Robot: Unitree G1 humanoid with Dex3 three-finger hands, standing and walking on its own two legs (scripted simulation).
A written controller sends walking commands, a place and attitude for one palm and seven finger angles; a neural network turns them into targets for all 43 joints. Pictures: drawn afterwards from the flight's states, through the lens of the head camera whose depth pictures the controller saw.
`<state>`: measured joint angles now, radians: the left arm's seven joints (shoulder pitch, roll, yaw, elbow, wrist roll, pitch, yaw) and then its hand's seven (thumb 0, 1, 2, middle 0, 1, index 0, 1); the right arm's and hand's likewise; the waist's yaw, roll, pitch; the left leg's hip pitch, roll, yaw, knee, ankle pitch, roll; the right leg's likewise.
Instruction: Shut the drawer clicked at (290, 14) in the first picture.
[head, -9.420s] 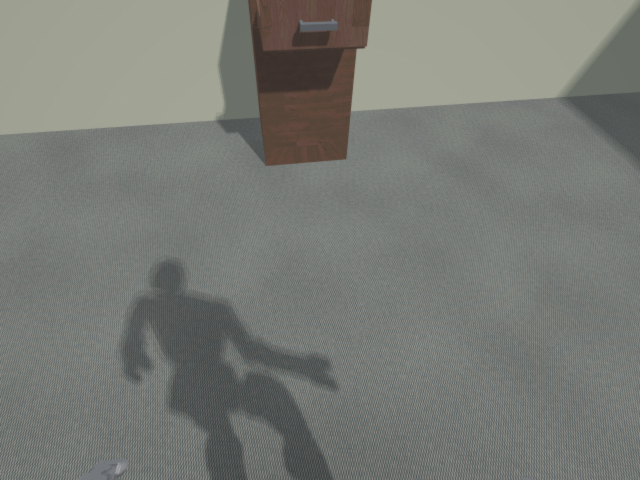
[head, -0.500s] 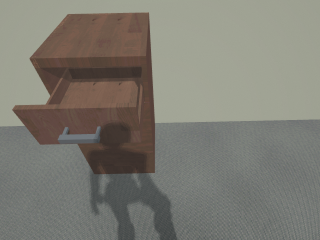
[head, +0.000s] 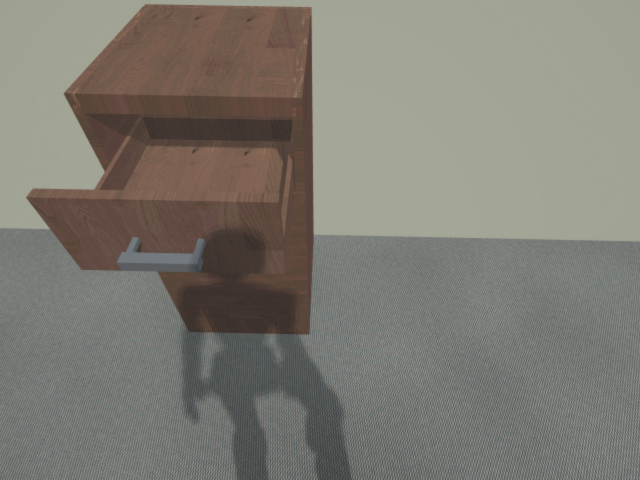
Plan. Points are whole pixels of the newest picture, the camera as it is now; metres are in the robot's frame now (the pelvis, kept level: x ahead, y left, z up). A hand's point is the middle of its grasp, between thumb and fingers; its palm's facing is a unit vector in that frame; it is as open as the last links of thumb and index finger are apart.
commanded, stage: shuffle to correct the standing spot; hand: left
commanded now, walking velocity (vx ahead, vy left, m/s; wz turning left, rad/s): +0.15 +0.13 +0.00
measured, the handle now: (164, 252) +0.44 +0.28 -0.01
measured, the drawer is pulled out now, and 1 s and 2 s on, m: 0.22 0.22 0.22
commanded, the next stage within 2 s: come to a stop and stand still in 0.34 s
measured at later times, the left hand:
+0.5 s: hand out of the picture +0.13 +0.21 -0.16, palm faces +0.02 -0.97 -0.23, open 7.3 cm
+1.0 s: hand out of the picture +0.08 +0.25 -0.18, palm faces +0.10 -0.97 -0.21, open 7.4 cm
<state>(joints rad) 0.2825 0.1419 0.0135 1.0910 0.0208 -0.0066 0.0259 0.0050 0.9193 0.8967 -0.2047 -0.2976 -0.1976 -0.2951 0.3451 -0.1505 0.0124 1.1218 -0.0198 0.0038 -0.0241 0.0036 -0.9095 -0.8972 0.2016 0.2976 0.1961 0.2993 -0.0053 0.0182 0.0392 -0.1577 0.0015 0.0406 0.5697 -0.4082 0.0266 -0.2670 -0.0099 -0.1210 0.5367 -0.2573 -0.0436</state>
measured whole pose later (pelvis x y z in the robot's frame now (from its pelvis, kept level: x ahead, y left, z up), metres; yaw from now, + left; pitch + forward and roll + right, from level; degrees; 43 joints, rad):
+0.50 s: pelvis +0.07 +0.02 +0.00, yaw +1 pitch +0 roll +2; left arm 0.20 0.15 0.04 1.00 0.03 -0.02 0.01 0.01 0.92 0.90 -0.20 -0.30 -0.19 -0.29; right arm 0.41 -0.10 0.01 1.10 -0.03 -0.05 -0.02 0.00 -0.91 -0.90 0.20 0.30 0.20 0.30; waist -0.02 0.02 0.05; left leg -0.11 -0.03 0.10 0.47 -0.35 0.04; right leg -0.35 -0.04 -0.11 0.61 -0.27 -0.04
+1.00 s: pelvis +0.06 +0.06 +0.00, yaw +2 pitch -1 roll +1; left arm 0.26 0.19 0.05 1.00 0.02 0.05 0.03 0.00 0.92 0.90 -0.20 -0.30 -0.20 -0.29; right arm 0.20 -0.14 -0.02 0.99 -0.03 0.02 -0.03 0.00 -0.93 -0.90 0.20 0.30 0.20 0.30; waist 0.03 -0.05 0.04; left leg -0.30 0.01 0.08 0.52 -0.21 0.02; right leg -0.36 -0.05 -0.04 0.83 -0.43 -0.01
